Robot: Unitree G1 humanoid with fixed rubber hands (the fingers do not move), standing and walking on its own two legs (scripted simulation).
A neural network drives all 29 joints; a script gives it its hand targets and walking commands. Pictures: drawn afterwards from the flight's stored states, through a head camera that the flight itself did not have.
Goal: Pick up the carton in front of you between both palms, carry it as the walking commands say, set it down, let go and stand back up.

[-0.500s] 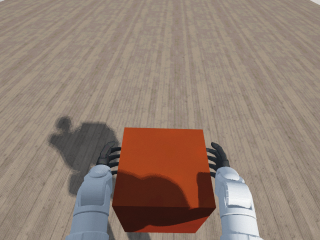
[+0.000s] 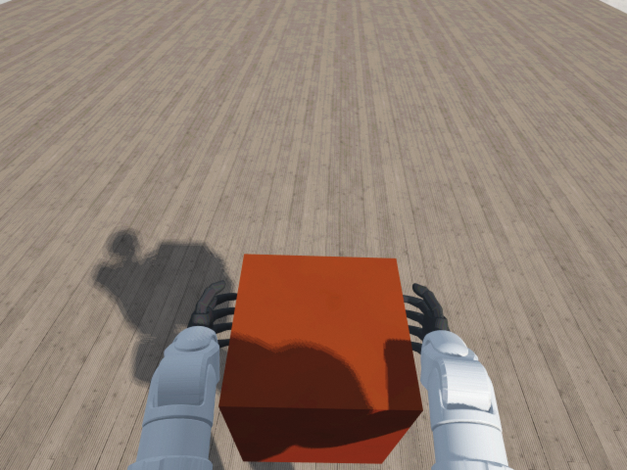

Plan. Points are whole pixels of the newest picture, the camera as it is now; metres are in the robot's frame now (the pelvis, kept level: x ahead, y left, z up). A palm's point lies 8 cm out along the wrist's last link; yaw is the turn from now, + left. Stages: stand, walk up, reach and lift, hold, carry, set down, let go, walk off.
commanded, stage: hold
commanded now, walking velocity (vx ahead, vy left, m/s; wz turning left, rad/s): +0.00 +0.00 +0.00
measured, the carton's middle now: (316, 364) +0.30 +0.00 -0.04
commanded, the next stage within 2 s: set down in 0.76 s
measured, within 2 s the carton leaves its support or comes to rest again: neither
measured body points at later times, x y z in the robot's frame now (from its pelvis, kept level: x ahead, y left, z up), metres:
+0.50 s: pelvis -0.01 +0.04 +0.01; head -0.03 +0.06 +0.46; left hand +0.31 +0.14 +0.04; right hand +0.27 -0.16 +0.05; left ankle +0.08 +0.13 -0.73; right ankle -0.05 -0.09 -0.73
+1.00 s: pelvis +0.00 +0.04 +0.01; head -0.01 +0.07 +0.46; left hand +0.35 +0.14 +0.03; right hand +0.30 -0.16 +0.04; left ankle +0.08 +0.13 -0.73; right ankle -0.05 -0.09 -0.73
